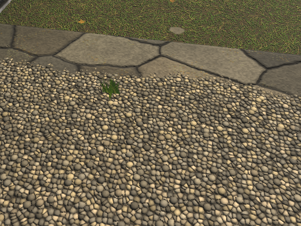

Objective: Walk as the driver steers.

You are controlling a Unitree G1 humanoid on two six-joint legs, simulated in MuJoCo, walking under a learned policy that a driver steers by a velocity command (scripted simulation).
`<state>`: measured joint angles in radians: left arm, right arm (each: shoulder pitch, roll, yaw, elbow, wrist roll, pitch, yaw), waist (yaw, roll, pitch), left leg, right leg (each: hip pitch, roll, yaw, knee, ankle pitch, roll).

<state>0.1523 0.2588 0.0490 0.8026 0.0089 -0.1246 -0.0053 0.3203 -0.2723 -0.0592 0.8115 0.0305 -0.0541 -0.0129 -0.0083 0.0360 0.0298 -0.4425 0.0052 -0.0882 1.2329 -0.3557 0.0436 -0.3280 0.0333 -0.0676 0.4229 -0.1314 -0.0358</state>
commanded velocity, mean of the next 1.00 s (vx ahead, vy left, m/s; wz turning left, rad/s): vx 0.50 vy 0.00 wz -0.12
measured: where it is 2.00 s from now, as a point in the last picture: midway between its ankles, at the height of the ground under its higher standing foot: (171, 122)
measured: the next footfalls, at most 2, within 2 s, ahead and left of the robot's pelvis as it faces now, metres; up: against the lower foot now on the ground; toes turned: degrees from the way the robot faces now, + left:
left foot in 0.36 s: +0.34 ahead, +0.19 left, +0.00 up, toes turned +10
right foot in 0.92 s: +0.63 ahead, -0.06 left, +0.00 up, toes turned -13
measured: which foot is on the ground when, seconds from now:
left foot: up 0.00-0.34, down 0.36-0.90, up 0.92-1.00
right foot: down 0.00-0.36, up 0.38-0.90, down 0.92-1.00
